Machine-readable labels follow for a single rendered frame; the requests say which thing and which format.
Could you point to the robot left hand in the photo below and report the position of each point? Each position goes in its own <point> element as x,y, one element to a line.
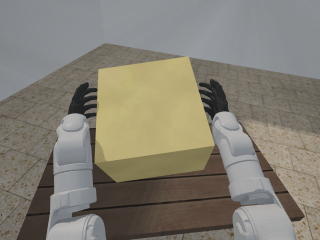
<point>78,100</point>

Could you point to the left robot upper arm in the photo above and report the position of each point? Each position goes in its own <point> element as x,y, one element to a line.
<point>84,227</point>

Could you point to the right robot upper arm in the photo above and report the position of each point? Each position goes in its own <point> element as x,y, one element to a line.
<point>262,222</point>

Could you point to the robot right hand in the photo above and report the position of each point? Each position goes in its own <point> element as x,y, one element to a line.
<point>218,102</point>

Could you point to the carton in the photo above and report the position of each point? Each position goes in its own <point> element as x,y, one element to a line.
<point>150,121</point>

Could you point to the robot left forearm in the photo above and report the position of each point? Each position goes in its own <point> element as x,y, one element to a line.
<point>72,169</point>

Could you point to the robot right forearm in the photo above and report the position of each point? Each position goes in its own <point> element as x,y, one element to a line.
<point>248,185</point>

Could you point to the table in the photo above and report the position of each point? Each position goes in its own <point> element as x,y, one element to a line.
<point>181,203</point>

